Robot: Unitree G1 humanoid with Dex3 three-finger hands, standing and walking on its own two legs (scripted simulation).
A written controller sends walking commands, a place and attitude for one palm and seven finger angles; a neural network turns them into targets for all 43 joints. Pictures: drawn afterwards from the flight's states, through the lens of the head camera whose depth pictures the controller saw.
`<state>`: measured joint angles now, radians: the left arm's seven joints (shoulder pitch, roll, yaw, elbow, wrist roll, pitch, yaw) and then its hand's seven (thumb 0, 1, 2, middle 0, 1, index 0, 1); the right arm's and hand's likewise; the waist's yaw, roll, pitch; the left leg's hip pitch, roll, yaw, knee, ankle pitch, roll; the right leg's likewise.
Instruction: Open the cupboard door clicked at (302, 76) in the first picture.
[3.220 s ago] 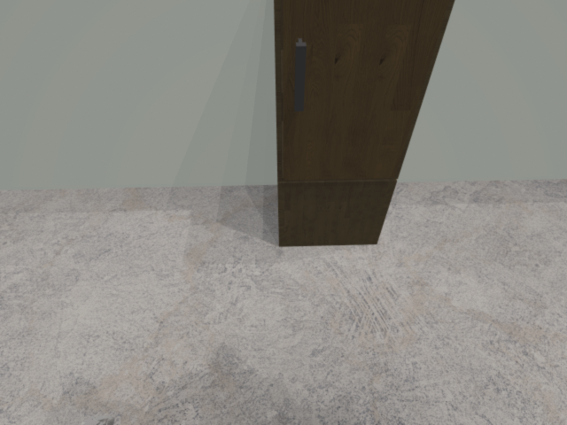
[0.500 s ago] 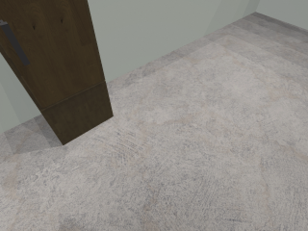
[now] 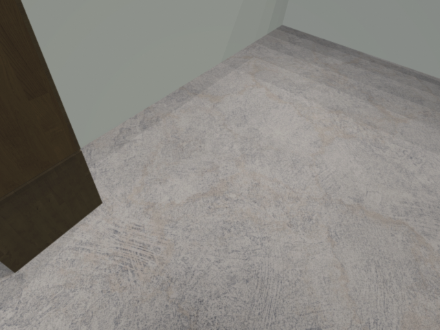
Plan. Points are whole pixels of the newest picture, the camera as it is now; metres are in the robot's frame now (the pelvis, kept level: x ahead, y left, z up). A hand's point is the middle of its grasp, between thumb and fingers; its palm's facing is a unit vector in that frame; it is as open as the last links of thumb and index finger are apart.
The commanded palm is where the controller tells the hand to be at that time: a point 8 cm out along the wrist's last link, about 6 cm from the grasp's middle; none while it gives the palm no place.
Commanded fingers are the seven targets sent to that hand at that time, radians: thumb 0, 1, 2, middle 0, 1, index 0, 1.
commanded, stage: walk to a spot facing it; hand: left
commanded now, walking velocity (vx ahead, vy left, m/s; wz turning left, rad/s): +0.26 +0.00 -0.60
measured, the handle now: out of the picture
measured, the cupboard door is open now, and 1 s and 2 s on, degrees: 0 0 0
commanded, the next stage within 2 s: turn to face it in 0.36 s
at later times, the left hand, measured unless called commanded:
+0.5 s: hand (185, 248) +0.33 +0.10 -0.16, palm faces -0.29 -0.94 -0.20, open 7.4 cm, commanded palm none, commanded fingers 0.00 0.90 0.90 -0.20 -0.30 -0.20 -0.30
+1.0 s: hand (139, 274) +0.26 +0.19 -0.17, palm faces -0.03 -0.98 -0.19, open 7.4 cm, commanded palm none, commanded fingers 0.00 0.90 0.90 -0.20 -0.30 -0.20 -0.30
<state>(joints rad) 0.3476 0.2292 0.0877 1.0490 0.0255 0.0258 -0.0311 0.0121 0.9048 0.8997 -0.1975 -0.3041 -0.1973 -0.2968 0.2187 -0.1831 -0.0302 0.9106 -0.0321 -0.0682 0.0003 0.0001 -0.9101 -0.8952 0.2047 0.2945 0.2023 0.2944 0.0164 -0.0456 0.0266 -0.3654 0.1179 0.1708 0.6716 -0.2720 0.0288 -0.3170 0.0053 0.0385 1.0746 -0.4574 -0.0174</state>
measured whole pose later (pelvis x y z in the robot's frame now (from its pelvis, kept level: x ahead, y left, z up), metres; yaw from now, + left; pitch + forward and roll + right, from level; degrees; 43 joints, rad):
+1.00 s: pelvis +0.18 +0.00 +0.01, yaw -6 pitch +1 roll -3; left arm 0.21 0.22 0.09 0.97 0.02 0.05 0.01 0.01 0.91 0.90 -0.20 -0.30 -0.20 -0.30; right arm 0.24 -0.15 -0.04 0.96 -0.03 0.01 -0.01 0.00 -0.91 -0.90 0.20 0.29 0.20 0.29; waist -0.01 -0.03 0.04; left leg -0.31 0.01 0.07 0.55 -0.25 0.07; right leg -0.49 -0.07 -0.07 1.08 -0.39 0.06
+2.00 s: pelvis +0.12 -0.03 +0.01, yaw +30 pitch +0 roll -1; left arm 0.23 0.29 0.09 0.93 0.02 0.07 0.01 0.01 0.91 0.90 -0.19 -0.30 -0.19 -0.30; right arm 0.14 -0.23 -0.05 0.89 -0.02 0.02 0.01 0.00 -0.91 -0.90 0.21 0.29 0.20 0.29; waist 0.01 -0.03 0.09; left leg -0.29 0.01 0.01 0.56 -0.28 0.01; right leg -0.48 -0.12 -0.06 1.09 -0.45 0.09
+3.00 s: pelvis +0.12 -0.03 +0.02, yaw +54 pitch -1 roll +0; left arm 0.23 0.19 0.04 1.02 0.03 0.02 -0.01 0.01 0.91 0.90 -0.19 -0.30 -0.19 -0.30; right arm 0.24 -0.18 -0.04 1.02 -0.03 0.00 -0.01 0.00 -0.92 -0.89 0.21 0.30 0.21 0.29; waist -0.01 0.01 0.01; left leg -0.19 0.00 0.02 0.47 -0.27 0.02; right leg -0.25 -0.05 -0.09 0.63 -0.40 0.04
